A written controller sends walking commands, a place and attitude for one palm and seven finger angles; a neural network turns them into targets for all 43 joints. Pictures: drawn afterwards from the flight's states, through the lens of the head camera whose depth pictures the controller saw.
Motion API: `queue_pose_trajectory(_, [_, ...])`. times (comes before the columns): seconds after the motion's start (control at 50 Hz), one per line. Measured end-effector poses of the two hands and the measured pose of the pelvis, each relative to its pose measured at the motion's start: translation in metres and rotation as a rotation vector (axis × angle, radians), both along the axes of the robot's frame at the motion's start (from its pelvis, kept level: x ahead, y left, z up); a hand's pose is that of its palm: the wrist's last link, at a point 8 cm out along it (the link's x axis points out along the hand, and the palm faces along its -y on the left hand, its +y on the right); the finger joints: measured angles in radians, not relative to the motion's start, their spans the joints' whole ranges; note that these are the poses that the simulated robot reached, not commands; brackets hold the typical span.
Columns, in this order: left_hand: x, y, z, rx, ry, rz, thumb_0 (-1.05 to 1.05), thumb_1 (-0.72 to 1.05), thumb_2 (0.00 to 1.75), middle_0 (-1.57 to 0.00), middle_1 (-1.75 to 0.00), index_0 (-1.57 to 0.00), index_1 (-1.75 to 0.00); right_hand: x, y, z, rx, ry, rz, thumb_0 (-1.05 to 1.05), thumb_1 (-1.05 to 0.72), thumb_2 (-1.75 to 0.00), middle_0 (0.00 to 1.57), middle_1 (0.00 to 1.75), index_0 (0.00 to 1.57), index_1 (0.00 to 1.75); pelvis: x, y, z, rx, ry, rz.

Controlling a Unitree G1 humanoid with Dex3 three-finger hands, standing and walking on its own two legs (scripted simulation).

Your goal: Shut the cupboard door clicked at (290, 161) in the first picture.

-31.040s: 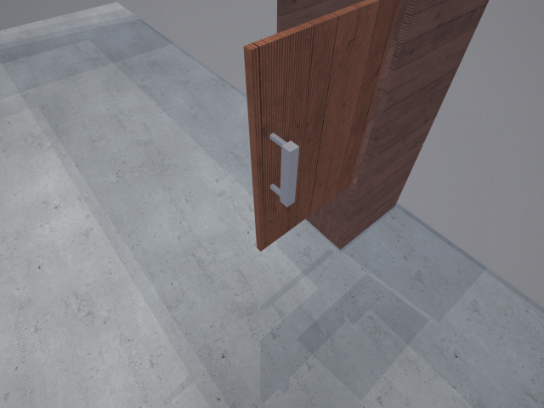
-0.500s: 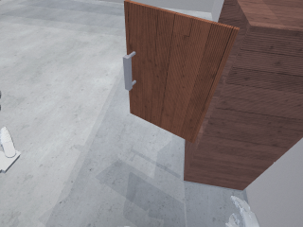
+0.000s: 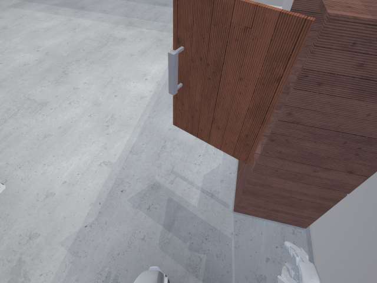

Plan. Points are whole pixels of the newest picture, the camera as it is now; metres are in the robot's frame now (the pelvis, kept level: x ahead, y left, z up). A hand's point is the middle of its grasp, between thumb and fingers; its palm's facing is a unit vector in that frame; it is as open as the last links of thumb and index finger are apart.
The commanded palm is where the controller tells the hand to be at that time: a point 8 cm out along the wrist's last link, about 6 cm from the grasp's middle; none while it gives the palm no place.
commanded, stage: step back with the hand held close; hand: left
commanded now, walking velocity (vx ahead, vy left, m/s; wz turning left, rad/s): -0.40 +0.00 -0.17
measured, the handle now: (176, 71) +0.80 +0.09 +0.01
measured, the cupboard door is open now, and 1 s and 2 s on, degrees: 69 69 69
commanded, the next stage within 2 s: stop stepping back and stand still in 0.30 s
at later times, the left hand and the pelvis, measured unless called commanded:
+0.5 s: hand out of the picture +0.11 +0.26 +0.19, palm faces +0.29 -0.85 -0.44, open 7.4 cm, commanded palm +0.06 +0.30 +0.20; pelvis -0.12 +0.02 +0.02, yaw -7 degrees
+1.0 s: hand out of the picture +0.04 +0.27 +0.18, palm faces +0.32 -0.85 -0.42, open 7.4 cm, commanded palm +0.00 +0.31 +0.20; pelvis -0.18 +0.03 +0.02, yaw -9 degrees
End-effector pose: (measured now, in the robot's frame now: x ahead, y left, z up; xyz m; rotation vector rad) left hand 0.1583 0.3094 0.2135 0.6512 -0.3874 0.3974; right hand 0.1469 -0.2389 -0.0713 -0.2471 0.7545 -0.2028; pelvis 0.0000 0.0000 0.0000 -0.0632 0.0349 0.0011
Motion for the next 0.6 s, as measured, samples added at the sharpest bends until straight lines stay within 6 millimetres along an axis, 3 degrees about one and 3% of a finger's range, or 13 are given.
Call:
queue_pose_trajectory(0.08, [-0.017, -0.006, -0.008, -0.099, 0.021, 0.014, 0.02, 0.89, 0.9, -0.21, -0.3, -0.21, -0.3, 0.004, 0.007, 0.008, 0.016, -0.003, 0.033, 0.01, -0.9, -0.9, 0.2, 0.3, 0.21, 0.3, -0.011, 0.001, 0.009, 0.029, -0.008, -0.013])
queue_pose_trajectory(0.16, [-0.019, -0.005, -0.008, -0.141, 0.011, -0.024, 0.02, 0.89, 0.9, -0.21, -0.3, -0.21, -0.3, 0.005, 0.015, 0.023, -0.007, -0.041, 0.025, 0.01, -0.9, -0.9, 0.21, 0.3, 0.21, 0.3, -0.016, 0.011, 0.015, 0.041, 0.011, -0.024])
queue_pose_trajectory(0.28, [-0.018, 0.014, -0.003, -0.104, 0.017, -0.089, 0.02, 0.89, 0.9, -0.21, -0.3, -0.21, -0.3, -0.013, 0.028, 0.047, -0.02, -0.107, -0.003, 0.01, -0.9, -0.9, 0.21, 0.3, 0.21, 0.3, -0.052, 0.022, 0.02, 0.039, -0.008, -0.057])
queue_pose_trajectory(0.34, [-0.029, 0.017, -0.003, -0.111, 0.052, -0.099, 0.02, 0.89, 0.9, -0.21, -0.3, -0.21, -0.3, -0.035, 0.031, 0.054, -0.006, -0.137, -0.01, 0.01, -0.9, -0.9, 0.21, 0.3, 0.21, 0.3, -0.069, 0.026, 0.023, 0.004, -0.004, -0.076])
queue_pose_trajectory(0.42, [-0.054, 0.007, -0.004, -0.144, 0.075, -0.131, 0.02, 0.89, 0.9, -0.21, -0.3, -0.21, -0.3, -0.073, 0.029, 0.051, 0.009, -0.122, -0.03, 0.01, -0.9, -0.9, 0.21, 0.3, 0.21, 0.3, -0.089, 0.027, 0.025, -0.009, 0.02, -0.116])
queue_pose_trajectory(0.54, [-0.089, -0.016, -0.013, -0.127, 0.113, -0.174, 0.02, 0.89, 0.9, -0.21, -0.3, -0.21, -0.3, -0.139, 0.013, 0.024, 0.008, -0.043, -0.058, 0.01, -0.9, -0.9, 0.21, 0.3, 0.21, 0.3, -0.132, 0.019, 0.014, 0.034, 0.043, -0.137])
queue_pose_trajectory(0.6, [-0.101, -0.017, -0.009, -0.128, 0.122, -0.17, 0.02, 0.89, 0.9, -0.21, -0.3, -0.21, -0.3, -0.178, 0.007, 0.014, 0.011, 0.038, -0.11, 0.01, -0.9, -0.9, 0.21, 0.3, 0.21, 0.3, -0.14, 0.02, 0.017, 0.034, 0.016, -0.156])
